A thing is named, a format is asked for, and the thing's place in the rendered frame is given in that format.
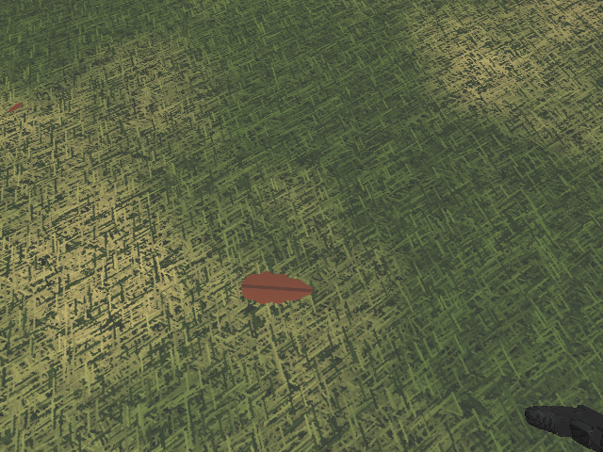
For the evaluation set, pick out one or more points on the robot right hand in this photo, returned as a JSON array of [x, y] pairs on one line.
[[583, 424]]

